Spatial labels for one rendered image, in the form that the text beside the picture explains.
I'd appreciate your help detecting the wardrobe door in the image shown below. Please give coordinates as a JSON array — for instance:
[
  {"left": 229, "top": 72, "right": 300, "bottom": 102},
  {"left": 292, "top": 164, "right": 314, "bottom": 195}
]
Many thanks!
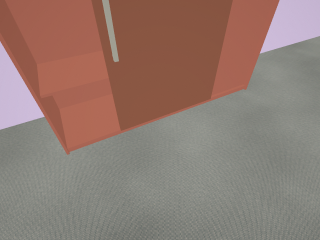
[
  {"left": 91, "top": 0, "right": 233, "bottom": 131},
  {"left": 211, "top": 0, "right": 273, "bottom": 95}
]

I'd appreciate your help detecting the handle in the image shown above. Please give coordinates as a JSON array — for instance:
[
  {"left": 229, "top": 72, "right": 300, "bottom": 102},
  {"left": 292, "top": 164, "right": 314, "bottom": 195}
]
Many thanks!
[{"left": 102, "top": 0, "right": 119, "bottom": 62}]

